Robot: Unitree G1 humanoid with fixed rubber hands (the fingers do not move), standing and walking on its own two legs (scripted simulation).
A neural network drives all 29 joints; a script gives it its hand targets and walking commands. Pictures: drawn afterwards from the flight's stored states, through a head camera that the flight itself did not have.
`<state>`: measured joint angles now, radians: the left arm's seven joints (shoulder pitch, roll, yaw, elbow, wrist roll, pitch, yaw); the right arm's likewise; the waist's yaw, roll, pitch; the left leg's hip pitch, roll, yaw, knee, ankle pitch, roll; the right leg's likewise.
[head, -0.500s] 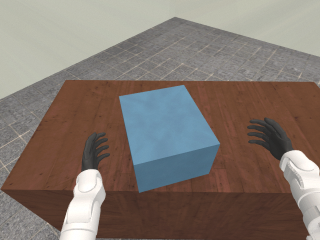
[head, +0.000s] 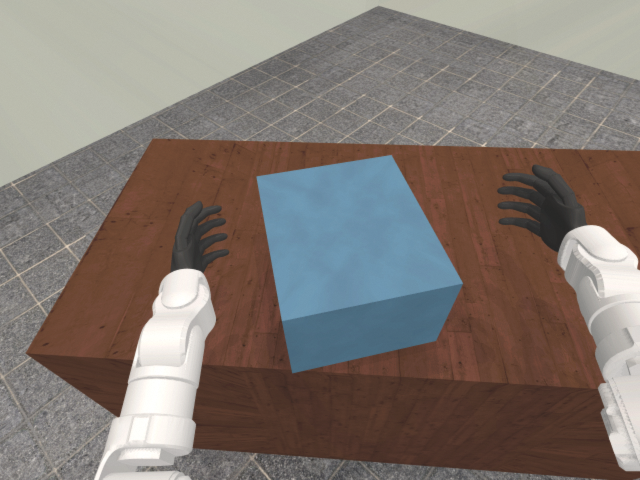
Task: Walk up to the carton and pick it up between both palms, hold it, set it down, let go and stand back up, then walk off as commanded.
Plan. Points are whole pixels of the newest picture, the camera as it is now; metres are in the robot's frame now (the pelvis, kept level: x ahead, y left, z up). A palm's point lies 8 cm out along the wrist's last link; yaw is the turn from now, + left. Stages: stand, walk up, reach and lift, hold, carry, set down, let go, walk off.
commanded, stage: reach and lift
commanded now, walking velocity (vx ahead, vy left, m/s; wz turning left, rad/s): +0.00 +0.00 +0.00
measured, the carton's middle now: (344, 257) +0.47 +0.03 -0.04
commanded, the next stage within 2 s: none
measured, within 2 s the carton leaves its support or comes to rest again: neither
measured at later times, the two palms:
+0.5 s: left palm (186, 220) +0.39 +0.23 +0.12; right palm (528, 168) +0.50 -0.20 +0.15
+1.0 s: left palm (206, 260) +0.39 +0.22 +0.04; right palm (496, 205) +0.50 -0.18 +0.08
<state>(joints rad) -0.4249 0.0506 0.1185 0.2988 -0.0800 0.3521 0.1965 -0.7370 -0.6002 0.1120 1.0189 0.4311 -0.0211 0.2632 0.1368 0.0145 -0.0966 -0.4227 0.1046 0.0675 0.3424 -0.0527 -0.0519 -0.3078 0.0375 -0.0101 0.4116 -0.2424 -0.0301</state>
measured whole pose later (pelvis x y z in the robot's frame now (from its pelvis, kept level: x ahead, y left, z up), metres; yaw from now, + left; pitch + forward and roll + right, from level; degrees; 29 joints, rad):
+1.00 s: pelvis +0.01 +0.00 -0.01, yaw -1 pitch +22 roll -2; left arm -0.71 0.07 0.13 0.85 -0.07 -0.01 0.18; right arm -1.03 -0.51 0.21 1.39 0.41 -0.20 0.19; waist 0.21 0.00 -0.22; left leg -0.74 0.14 0.05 0.44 -0.07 -0.06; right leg -0.60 0.07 -0.01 0.46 -0.24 -0.03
